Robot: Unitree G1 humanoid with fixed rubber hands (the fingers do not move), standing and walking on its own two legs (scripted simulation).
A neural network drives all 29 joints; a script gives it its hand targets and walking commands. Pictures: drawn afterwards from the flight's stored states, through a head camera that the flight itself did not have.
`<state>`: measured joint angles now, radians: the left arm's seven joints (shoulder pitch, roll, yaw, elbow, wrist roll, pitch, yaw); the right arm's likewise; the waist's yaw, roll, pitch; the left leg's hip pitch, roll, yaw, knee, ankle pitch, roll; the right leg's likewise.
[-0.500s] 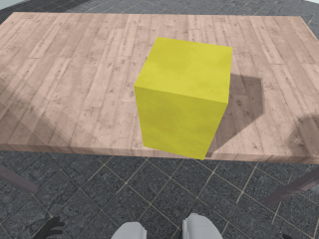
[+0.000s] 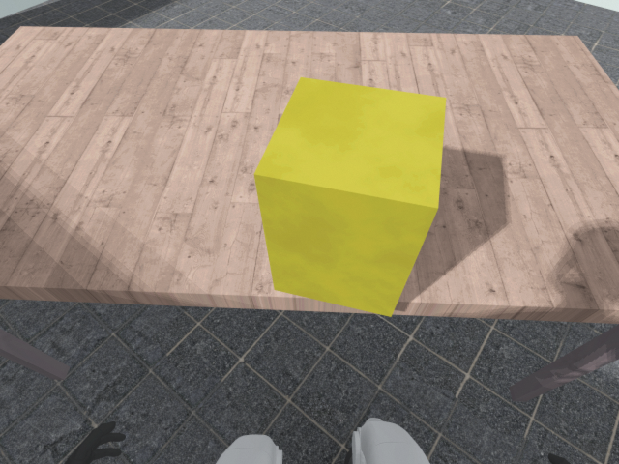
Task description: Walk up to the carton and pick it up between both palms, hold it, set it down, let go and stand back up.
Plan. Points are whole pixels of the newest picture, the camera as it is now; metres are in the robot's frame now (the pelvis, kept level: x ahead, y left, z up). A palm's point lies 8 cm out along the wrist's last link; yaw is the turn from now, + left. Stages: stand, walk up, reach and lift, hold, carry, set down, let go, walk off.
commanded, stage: walk up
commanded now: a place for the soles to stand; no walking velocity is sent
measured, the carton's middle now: (349, 206) +0.40 -0.03 +0.09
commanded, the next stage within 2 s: reach and lift in 0.24 s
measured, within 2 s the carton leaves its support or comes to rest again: neither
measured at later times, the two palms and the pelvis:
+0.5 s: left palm (107, 437) +0.15 +0.28 -0.08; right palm out of the picture +0.11 -0.32 -0.12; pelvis +0.00 -0.02 -0.01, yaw +0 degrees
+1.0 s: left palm (94, 433) +0.15 +0.27 -0.03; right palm out of the picture +0.11 -0.28 -0.04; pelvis -0.03 +0.00 +0.02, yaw -1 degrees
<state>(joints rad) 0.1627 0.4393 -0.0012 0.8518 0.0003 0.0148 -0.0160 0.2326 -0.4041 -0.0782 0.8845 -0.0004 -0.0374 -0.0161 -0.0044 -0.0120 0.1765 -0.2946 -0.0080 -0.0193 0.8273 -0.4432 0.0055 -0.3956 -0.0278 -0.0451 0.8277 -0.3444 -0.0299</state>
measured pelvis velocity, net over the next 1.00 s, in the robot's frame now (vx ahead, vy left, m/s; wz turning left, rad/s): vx -0.03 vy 0.00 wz -0.02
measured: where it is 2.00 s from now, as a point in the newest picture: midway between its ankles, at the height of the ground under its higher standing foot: outside the picture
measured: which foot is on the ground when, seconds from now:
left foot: down 0.00-1.00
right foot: down 0.00-1.00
